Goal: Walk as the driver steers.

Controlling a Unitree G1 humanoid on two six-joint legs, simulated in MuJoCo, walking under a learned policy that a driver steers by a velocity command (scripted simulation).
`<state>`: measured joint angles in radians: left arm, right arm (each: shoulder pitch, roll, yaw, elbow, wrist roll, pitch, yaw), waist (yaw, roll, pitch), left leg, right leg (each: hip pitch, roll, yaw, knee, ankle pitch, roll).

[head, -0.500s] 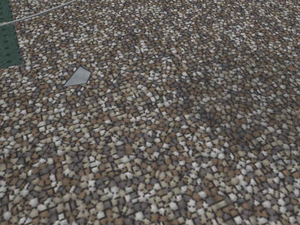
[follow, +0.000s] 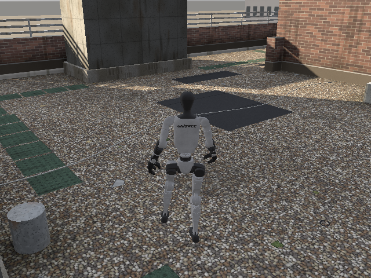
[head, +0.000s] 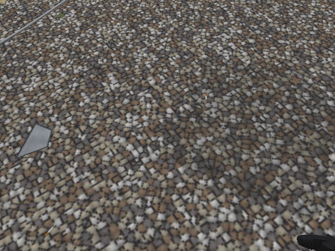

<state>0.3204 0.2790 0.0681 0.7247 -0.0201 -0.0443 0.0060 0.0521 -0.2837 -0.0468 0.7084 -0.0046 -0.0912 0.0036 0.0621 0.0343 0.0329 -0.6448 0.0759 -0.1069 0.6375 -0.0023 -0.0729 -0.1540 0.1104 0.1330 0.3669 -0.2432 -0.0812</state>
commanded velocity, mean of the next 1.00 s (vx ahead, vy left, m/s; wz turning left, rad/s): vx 0.50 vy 0.00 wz -0.24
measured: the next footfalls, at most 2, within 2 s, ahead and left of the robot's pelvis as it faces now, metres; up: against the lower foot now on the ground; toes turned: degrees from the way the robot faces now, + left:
left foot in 0.12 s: +0.26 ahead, +0.15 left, +0.00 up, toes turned -9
right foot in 0.64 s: +0.46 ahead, -0.19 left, +0.00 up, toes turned -20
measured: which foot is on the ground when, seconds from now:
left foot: up 0.00-0.10, down 0.12-0.66, up 0.68-1.00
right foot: down 0.00-0.12, up 0.14-0.62, down 0.64-1.00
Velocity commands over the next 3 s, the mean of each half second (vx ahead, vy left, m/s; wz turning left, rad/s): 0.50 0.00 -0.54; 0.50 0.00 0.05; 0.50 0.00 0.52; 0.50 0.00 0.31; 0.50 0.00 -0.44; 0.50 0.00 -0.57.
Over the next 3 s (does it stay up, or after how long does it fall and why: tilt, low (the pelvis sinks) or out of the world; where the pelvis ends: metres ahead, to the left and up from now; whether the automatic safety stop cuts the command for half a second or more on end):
stays up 1.59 -0.13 0.00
